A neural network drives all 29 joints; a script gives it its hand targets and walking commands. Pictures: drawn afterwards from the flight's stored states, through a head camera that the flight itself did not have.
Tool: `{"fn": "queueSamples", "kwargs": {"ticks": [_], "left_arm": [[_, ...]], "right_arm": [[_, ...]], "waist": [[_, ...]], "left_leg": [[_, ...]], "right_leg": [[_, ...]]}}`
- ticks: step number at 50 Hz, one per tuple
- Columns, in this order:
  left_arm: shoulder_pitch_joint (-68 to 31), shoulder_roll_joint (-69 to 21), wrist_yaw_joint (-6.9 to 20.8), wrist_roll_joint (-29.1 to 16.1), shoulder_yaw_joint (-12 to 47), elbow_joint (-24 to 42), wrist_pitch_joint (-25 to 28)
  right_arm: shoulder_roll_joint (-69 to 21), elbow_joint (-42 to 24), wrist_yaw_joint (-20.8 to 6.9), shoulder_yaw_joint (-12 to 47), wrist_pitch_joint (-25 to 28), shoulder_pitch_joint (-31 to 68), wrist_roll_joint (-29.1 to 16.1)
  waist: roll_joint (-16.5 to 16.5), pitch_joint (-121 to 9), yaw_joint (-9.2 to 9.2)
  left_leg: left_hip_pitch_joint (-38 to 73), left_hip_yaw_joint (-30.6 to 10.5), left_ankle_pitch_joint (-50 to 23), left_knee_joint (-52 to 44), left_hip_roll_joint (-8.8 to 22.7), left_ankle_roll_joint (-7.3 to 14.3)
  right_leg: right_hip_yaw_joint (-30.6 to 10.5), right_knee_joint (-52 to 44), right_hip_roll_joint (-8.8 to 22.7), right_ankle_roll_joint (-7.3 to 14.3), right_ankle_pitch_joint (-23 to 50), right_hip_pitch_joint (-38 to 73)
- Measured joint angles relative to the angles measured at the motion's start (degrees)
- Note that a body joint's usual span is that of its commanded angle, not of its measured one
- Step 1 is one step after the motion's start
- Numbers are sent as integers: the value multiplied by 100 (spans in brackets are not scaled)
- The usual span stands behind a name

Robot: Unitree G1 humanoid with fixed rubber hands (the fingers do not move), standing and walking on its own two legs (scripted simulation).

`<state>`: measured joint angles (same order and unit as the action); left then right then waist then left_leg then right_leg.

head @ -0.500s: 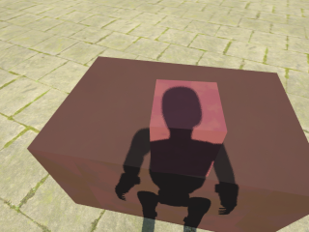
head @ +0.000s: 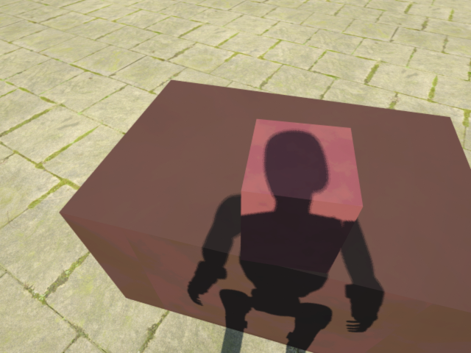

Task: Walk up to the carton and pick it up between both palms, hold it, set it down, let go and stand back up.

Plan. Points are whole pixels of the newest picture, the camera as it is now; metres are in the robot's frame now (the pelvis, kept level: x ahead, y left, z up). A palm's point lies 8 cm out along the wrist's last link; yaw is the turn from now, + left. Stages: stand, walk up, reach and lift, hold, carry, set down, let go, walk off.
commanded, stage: stand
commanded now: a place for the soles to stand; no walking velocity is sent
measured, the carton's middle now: (292, 197) +0.46 -0.10 -0.02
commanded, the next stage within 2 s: reach and lift in 0.30 s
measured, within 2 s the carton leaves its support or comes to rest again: neither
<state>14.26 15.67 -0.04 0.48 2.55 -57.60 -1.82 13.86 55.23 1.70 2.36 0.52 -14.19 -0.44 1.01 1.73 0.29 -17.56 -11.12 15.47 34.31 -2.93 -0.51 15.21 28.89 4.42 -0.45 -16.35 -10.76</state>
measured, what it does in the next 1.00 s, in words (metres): stands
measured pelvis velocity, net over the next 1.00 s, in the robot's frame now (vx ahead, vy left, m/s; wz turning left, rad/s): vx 0.00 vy -0.03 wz -0.10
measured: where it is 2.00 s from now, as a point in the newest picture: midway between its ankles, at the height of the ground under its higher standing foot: outside the picture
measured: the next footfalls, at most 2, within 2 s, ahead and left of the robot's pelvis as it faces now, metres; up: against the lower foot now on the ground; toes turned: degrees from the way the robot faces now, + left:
none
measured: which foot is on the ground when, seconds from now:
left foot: down 0.00-1.00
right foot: down 0.00-1.00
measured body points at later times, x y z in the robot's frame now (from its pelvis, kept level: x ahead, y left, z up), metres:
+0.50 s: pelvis -0.03 -0.01 -0.03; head +0.02 +0.01 +0.41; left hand +0.17 +0.26 -0.14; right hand +0.15 -0.27 -0.14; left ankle +0.03 +0.12 -0.73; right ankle -0.01 -0.12 -0.73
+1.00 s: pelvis +0.00 -0.03 +0.00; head +0.04 -0.01 +0.45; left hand +0.18 +0.21 -0.11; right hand +0.16 -0.25 -0.10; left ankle +0.03 +0.12 -0.73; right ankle -0.01 -0.12 -0.73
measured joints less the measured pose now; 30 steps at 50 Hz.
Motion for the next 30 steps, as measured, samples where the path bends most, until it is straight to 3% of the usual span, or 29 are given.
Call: {"fn": "queueSamples", "kwargs": {"ticks": [15,16,19,23,26,27,30], "left_arm": [[-108,66,10,5,-41,-27,-75],[-85,89,13,-19,-52,91,-224],[-257,371,-58,-228,-144,1145,-1607],[-1093,460,-105,-25,-432,2257,-2956],[-1441,265,-71,189,-700,2952,-3321],[-1469,167,-60,262,-767,3088,-3359],[-1358,-95,8,389,-862,3172,-3306]], "right_arm": [[63,-17,40,-19,-27,-152,6],[38,13,19,-81,-17,-121,92],[-162,110,-245,-606,-176,627,545],[-142,-184,-548,-589,-362,1590,401],[-112,-328,-593,-314,-331,2002,80],[-114,-403,-592,-217,-322,2019,4],[-118,-597,-520,-40,-261,1819,-58]], "waist": [[-7,57,-8],[-30,26,9],[-276,50,-20],[-334,350,34],[-302,642,-18],[-302,718,-43],[-348,659,-73]], "left_leg": [[-81,-100,61,167,-25,-28],[-137,-12,105,188,16,-33],[-729,688,308,773,293,-100],[-1092,920,526,1482,483,-188],[-776,948,529,1410,601,-99],[-572,950,482,1240,637,-199],[-112,1024,236,636,672,-227]], "right_leg": [[84,155,12,18,-102,-26],[-3,244,-11,34,-175,-117],[-586,1208,-90,105,-505,-935],[-782,1983,-181,169,-770,-1387],[-808,1793,-313,194,-609,-1057],[-813,1624,-355,219,-589,-862],[-875,1073,-420,240,-385,-462]]}}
